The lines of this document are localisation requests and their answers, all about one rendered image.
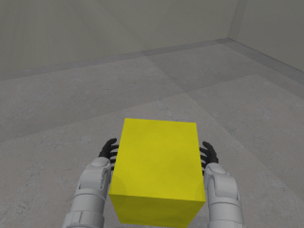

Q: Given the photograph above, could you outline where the robot left hand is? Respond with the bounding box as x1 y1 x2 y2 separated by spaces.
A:
98 138 119 171

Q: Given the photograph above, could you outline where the robot left forearm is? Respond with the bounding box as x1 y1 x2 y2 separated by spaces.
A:
62 157 112 228

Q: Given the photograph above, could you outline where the robot right forearm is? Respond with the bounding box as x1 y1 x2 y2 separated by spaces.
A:
203 162 248 228

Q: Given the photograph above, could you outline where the carton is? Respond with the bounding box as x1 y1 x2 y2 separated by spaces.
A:
108 118 206 228

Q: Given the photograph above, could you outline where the robot right hand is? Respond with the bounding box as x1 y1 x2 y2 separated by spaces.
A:
199 141 219 176

